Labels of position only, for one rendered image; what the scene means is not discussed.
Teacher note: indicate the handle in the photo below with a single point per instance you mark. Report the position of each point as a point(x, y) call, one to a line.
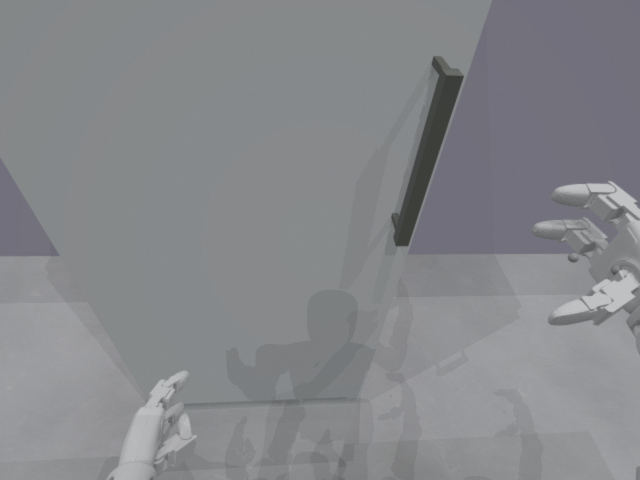
point(443, 101)

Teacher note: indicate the robot right hand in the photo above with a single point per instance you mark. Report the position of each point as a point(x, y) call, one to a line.
point(613, 292)

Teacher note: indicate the fridge door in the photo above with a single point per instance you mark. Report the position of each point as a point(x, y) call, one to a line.
point(219, 176)

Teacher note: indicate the robot left hand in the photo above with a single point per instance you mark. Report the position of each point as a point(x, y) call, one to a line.
point(151, 425)

